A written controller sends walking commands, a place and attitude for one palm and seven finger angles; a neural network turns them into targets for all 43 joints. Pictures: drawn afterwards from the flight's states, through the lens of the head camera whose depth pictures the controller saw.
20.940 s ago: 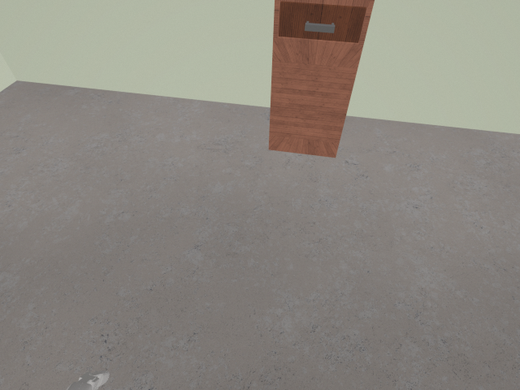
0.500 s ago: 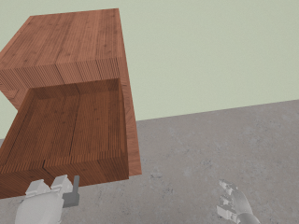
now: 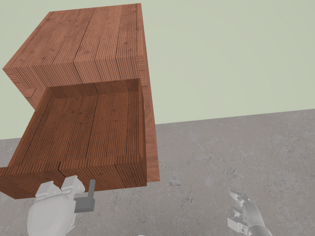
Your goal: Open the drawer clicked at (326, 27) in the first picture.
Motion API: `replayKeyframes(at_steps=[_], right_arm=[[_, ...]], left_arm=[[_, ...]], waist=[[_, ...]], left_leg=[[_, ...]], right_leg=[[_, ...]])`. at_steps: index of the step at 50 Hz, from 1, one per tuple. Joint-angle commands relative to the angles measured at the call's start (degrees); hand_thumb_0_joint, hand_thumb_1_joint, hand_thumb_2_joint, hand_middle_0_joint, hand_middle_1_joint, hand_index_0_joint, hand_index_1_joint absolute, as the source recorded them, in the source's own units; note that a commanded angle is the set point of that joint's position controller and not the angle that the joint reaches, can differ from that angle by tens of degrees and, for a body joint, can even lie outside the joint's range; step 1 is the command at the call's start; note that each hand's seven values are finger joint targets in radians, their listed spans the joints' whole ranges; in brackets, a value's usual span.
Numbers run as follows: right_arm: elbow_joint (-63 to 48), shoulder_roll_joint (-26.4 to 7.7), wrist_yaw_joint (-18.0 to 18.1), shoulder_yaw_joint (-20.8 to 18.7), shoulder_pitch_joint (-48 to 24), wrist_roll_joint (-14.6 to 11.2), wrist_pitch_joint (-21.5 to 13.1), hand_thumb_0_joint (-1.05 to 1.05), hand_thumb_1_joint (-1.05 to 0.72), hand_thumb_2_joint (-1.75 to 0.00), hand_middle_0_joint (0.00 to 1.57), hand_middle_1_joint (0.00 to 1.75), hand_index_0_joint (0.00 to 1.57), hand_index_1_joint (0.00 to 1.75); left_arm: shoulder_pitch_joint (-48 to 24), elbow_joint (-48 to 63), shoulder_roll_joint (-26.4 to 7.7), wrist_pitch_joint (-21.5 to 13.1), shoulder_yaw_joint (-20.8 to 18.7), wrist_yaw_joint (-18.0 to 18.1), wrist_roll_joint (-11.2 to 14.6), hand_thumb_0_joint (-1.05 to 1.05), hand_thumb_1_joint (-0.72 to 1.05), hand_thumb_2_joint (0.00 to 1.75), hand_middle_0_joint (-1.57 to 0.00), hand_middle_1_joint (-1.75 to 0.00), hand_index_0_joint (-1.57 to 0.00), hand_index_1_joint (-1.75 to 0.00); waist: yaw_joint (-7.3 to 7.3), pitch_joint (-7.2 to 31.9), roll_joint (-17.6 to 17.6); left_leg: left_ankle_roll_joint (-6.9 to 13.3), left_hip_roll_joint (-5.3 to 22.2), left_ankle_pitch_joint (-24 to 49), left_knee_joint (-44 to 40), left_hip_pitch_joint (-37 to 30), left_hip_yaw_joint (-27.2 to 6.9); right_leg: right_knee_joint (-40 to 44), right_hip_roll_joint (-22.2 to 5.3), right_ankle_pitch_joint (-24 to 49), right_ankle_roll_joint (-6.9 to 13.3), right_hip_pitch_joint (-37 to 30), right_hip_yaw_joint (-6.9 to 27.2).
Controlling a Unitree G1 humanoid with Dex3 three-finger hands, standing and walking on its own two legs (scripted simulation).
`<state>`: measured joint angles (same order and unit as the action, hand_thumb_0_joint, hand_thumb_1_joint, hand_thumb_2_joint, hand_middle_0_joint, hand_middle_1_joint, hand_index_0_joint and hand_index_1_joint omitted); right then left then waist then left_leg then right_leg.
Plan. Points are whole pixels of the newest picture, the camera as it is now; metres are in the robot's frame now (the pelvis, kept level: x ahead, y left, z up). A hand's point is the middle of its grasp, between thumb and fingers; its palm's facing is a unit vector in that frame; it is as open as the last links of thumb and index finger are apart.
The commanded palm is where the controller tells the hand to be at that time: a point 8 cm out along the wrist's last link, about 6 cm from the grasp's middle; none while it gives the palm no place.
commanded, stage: open the thumb to release the handle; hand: left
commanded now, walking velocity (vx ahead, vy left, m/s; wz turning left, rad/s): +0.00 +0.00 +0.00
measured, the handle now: (67, 196) +0.20 +0.24 +0.03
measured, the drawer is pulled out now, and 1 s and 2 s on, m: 0.30 0.30 0.29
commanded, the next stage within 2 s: lift the hand off the handle in 0.28 s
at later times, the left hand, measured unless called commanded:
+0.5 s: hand (67, 219) +0.15 +0.23 +0.01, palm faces +0.02 -0.09 -1.00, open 13.7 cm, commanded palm +0.13 +0.23 +0.06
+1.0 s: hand (62, 211) +0.16 +0.23 +0.04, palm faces +0.06 -0.10 -0.99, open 13.4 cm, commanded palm +0.14 +0.22 +0.11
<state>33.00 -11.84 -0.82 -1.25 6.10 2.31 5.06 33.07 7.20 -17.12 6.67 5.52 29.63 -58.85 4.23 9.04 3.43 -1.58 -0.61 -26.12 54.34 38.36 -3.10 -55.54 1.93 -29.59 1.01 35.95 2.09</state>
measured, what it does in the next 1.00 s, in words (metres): stands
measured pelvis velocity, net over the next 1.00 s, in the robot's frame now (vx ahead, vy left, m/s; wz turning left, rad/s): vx -0.01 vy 0.00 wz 0.01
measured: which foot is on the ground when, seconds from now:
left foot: down 0.00-1.00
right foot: down 0.00-1.00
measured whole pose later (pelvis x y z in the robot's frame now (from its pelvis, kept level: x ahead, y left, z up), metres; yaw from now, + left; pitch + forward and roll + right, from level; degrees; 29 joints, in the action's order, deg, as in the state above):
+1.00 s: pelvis -0.01 +0.00 +0.02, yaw +1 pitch +6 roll +0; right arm 33.7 -12.5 1.9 -0.7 6.1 1.5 2.8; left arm 28.9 8.5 -20.2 6.7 6.0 23.6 -57.5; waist 4.6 6.8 3.8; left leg -1.9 -0.3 -22.2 47.6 31.1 -3.9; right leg -48.8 2.0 -25.8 1.4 28.6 1.3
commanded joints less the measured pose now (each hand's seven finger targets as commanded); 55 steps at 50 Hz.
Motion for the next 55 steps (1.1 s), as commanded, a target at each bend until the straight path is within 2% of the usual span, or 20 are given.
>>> replayKeyframes(at_steps=[1, 5, 6, 9, 13, 15, 18, 19, 20, 24, 25, 32, 34, 39, 42, 43, 45, 48, 50, 55], right_arm=[[-10.13, -5.99, 1.29, -0.98, -8.54, -0.24, -3.32, 0.00, -0.90, -0.90, 0.20, 0.30, 0.20, 0.30], [-10.18, -5.52, 1.62, -0.68, -8.37, -0.22, -3.74, 0.00, -0.90, -0.90, 0.20, 0.30, 0.20, 0.30], [-10.01, -5.63, 1.68, -0.45, -8.60, 0.02, -3.80, 0.00, -0.90, -0.90, 0.20, 0.30, 0.20, 0.30], [-10.14, -5.45, 1.57, -0.50, -8.40, 0.14, -3.99, 0.00, -0.90, -0.90, 0.20, 0.30, 0.20, 0.30], [-10.23, -5.62, 1.31, -1.09, -7.83, 0.18, -4.40, 0.00, -0.90, -0.90, 0.20, 0.30, 0.20, 0.30], [-10.00, -5.62, 1.17, -1.43, -7.65, 0.33, -4.53, 0.00, -0.90, -0.90, 0.20, 0.30, 0.20, 0.30], [-9.93, -5.91, 1.47, -1.36, -7.94, 0.40, -4.30, 0.00, -0.90, -0.90, 0.20, 0.30, 0.20, 0.30], [-9.67, -5.68, 1.26, -1.24, -7.98, 0.57, -4.37, 0.00, -0.90, -0.90, 0.20, 0.30, 0.20, 0.30], [-9.61, -5.83, 1.22, -1.47, -7.71, 0.29, -4.27, 0.00, -0.90, -0.90, 0.20, 0.30, 0.20, 0.30], [-9.51, -6.01, 1.50, -1.69, -7.75, 0.46, -4.30, 0.00, -0.90, -0.90, 0.20, 0.30, 0.20, 0.30], [-9.49, -5.85, 1.68, -1.83, -7.70, 0.21, -4.32, 0.00, -0.90, -0.90, 0.20, 0.30, 0.20, 0.30], [-8.36, -6.08, 2.61, -1.79, -7.73, -0.10, -4.60, 0.00, -0.90, -0.90, 0.20, 0.30, 0.20, 0.30], [-8.24, -6.17, 2.81, -1.35, -8.13, -0.11, -4.63, 0.00, -0.90, -0.90, 0.20, 0.30, 0.20, 0.30], [-8.92, -5.73, 3.32, -1.15, -8.69, -0.41, -5.14, 0.00, -0.90, -0.90, 0.20, 0.30, 0.20, 0.30], [-8.97, -5.49, 3.46, -1.21, -8.65, -0.52, -5.69, 0.00, -0.90, -0.90, 0.20, 0.30, 0.20, 0.30], [-8.96, -5.67, 3.37, -0.94, -8.72, -0.56, -5.63, 0.00, -0.90, -0.90, 0.20, 0.30, 0.20, 0.30], [-9.02, -5.36, 3.04, -0.86, -8.95, -0.56, -5.67, 0.00, -0.90, -0.90, 0.20, 0.30, 0.20, 0.30], [-9.05, -5.60, 3.05, -0.67, -9.52, -0.80, -5.40, 0.00, -0.90, -0.90, 0.20, 0.30, 0.20, 0.30], [-9.28, -5.40, 2.91, -0.68, -9.75, -0.94, -5.57, 0.00, -0.90, -0.90, 0.20, 0.30, 0.20, 0.30], [-9.09, -5.24, 3.29, -0.52, -9.73, -1.01, -6.20, 0.00, -0.90, -0.90, 0.20, 0.30, 0.20, 0.30]], left_arm=[[-1.36, 10.69, -8.81, 0.68, -4.82, -0.48, -0.57, 0.00, 0.06, 0.54, -0.34, -1.26, -0.34, -1.26], [-2.31, 9.57, -8.44, -0.44, -4.05, -1.85, -1.24, 0.00, -0.22, 0.42, -0.32, -1.23, -0.32, -1.23], [-3.38, 9.41, -9.94, -1.05, -5.53, -1.89, -1.36, 0.00, -0.29, 0.39, -0.32, -1.22, -0.32, -1.22], [-3.39, 9.28, -9.55, -2.01, -5.81, -1.86, -1.38, 0.00, -0.50, 0.30, -0.30, -1.20, -0.30, -1.20], [-3.52, 9.97, -8.71, -3.10, -5.50, -1.29, -1.30, 0.00, -0.50, 0.30, -0.30, -1.20, -0.30, -1.20], [-3.81, 9.99, -7.53, -3.36, -4.28, -1.07, -1.21, 0.00, -0.50, 0.30, -0.30, -1.20, -0.30, -1.20], [-4.58, 9.35, -9.77, -3.14, -6.83, -0.47, -1.56, 0.00, -0.50, 0.30, -0.30, -1.20, -0.30, -1.20], [-2.17, 5.80, -8.44, -3.05, -6.13, -0.30, -2.12, 0.00, -0.50, 0.30, -0.30, -1.20, -0.30, -1.20], [-2.97, 5.23, -7.00, -2.90, -4.59, -0.37, -2.16, 0.00, -0.50, 0.30, -0.30, -1.20, -0.30, -1.20], [-5.94, 8.16, -9.79, -2.70, -7.18, 0.62, -2.17, 0.00, -0.50, 0.30, -0.30, -1.20, -0.30, -1.20], [-5.84, 7.50, -7.86, -2.21, -5.07, 0.59, -1.92, 0.00, -0.50, 0.30, -0.30, -1.20, -0.30, -1.20], [-11.16, 5.00, -8.14, -1.00, -4.57, 0.45, -1.83, 0.00, -0.50, 0.30, -0.30, -1.20, -0.30, -1.20], [-12.24, 4.67, -8.70, -0.69, -4.81, 0.04, -1.55, 0.00, -0.50, 0.30, -0.30, -1.20, -0.30, -1.20], [-13.11, 12.03, -10.69, -0.63, -5.73, -0.59, -0.40, 0.00, -0.50, 0.30, -0.30, -1.20, -0.30, -1.20], [-11.41, 14.23, -10.66, -1.25, -5.60, -1.41, 0.39, 0.00, -0.50, 0.30, -0.30, -1.20, -0.30, -1.20], [-11.23, 14.66, -12.31, -1.22, -7.44, -1.40, 0.40, 0.00, -0.50, 0.30, -0.30, -1.20, -0.30, -1.20], [-9.88, 14.98, -10.53, -1.09, -5.39, -2.11, 0.29, 0.00, -0.50, 0.30, -0.30, -1.20, -0.30, -1.20], [-9.93, 15.03, -12.62, -0.36, -8.01, -3.04, 0.78, 0.00, -0.50, 0.30, -0.30, -1.20, -0.30, -1.20], [-12.72, 16.92, -11.05, -0.21, -5.76, -3.94, 0.76, 0.00, -0.50, 0.30, -0.30, -1.20, -0.30, -1.20], [-14.21, 20.56, -13.05, -0.37, -7.12, -5.75, 1.60, 0.00, -0.50, 0.30, -0.30, -1.20, -0.30, -1.20]], waist=[[-0.36, 6.57, -5.30], [-0.29, 3.24, -3.90], [0.09, 3.51, -3.84], [0.34, 3.74, -3.02], [-0.11, 4.66, -0.21], [-0.50, 4.31, -1.26], [-0.19, 4.90, -2.47], [0.39, 3.71, -3.28], [-0.45, 2.42, -4.27], [0.33, 7.96, -2.52], [-0.38, 7.16, -2.59], [-1.23, 5.03, -4.35], [-0.83, 5.68, -5.63], [0.02, 8.59, -2.40], [-0.10, 6.48, -2.03], [0.02, 6.30, -1.47], [-0.10, 4.20, -1.31], [0.42, 2.82, -1.95], [0.03, 2.00, -0.86], [0.79, 4.49, -0.85]], left_leg=[[3.44, -1.24, 14.66, -7.80, -11.14, 3.09], [3.51, -1.23, 11.43, -8.98, -11.20, 3.03], [3.46, -1.41, 11.35, -8.88, -11.48, 3.11], [3.25, -1.56, 10.67, -9.06, -11.85, 3.06], [3.15, -1.31, 11.43, -9.04, -12.34, 2.73], [3.26, -1.33, 11.24, -8.61, -12.21, 2.92], [3.17, -1.48, 11.04, -8.69, -10.99, 2.63], [2.96, -1.54, 10.46, -8.44, -10.22, 2.87], [3.06, -1.33, 9.87, -8.53, -9.35, 2.64], [3.06, -1.57, 11.39, -7.98, -11.03, 2.99], [3.20, -1.58, 10.77, -7.99, -10.65, 3.05], [3.27, -1.54, 8.57, -8.65, -10.06, 2.94], [3.34, -1.69, 8.24, -8.96, -9.95, 2.88], [3.47, -1.80, 10.41, -10.12, -13.97, 3.17], [3.57, -1.72, 10.92, -10.57, -14.89, 3.23], [3.43, -1.64, 11.50, -10.96, -15.09, 2.93], [3.48, -1.56, 11.85, -11.36, -15.72, 3.03], [3.25, -1.56, 11.18, -12.94, -15.80, 2.74], [3.27, -1.36, 10.66, -13.73, -17.39, 2.78], [3.43, -1.42, 13.03, -15.01, -20.84, 2.80]], right_leg=[[11.96, 0.10, 22.24, 0.88, -3.47, -1.84], [13.57, 0.07, 17.02, 1.04, -2.52, -1.86], [14.05, 0.00, 16.89, 1.02, -2.30, -1.31], [14.26, 0.04, 15.14, 1.21, -2.20, -1.08], [13.74, 0.37, 15.08, 1.69, -2.01, -1.74], [13.74, 0.26, 15.46, 1.47, -1.51, -1.78], [13.68, 0.36, 15.96, 1.55, -2.40, -1.48], [13.40, 0.37, 15.09, 1.39, -1.05, -1.45], [13.19, 0.52, 14.92, 1.36, -0.60, -2.05], [12.69, 0.27, 16.89, 1.47, -2.35, -1.03], [12.80, 0.24, 16.43, 1.31, -2.23, -1.58], [14.35, 0.10, 13.55, 0.96, -1.13, -1.19], [14.68, -0.19, 13.31, 0.75, -1.92, -1.10], [15.91, -0.36, 14.17, 1.00, -4.63, -0.86], [16.98, -0.40, 14.47, 0.92, -4.73, -1.05], [17.17, -0.22, 14.40, 1.26, -5.04, -0.91], [17.59, -0.21, 14.69, 1.13, -4.55, -1.40], [19.31, -0.16, 13.37, 1.14, -5.99, -0.76], [19.76, -0.20, 11.70, 0.96, -5.29, -1.39], [21.09, -0.38, 13.86, 0.94, -8.45, -1.36]])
